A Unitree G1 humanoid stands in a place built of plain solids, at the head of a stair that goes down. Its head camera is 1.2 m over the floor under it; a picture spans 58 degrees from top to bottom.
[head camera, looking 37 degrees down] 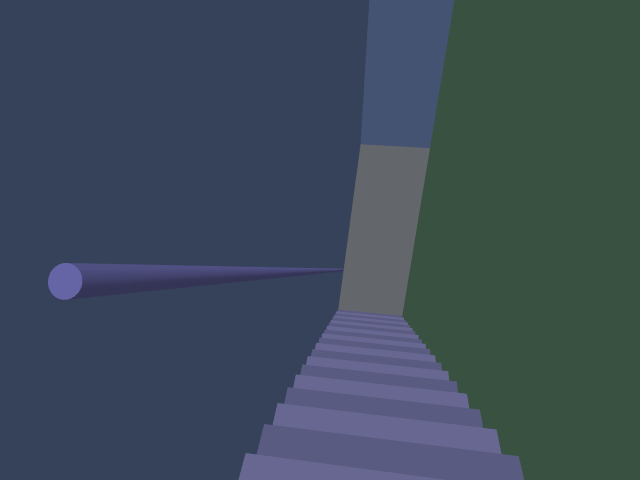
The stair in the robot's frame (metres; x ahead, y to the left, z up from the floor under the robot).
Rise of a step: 0.19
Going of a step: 0.23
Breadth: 1.07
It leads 8 degrees to the right of straight ahead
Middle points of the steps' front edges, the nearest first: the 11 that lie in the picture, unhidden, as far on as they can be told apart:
0.96 -0.29 -0.58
1.19 -0.32 -0.78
1.41 -0.35 -0.97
1.64 -0.38 -1.17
1.86 -0.41 -1.36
2.09 -0.44 -1.56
2.31 -0.47 -1.75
2.54 -0.50 -1.95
2.76 -0.53 -2.14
2.99 -0.56 -2.33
3.21 -0.59 -2.53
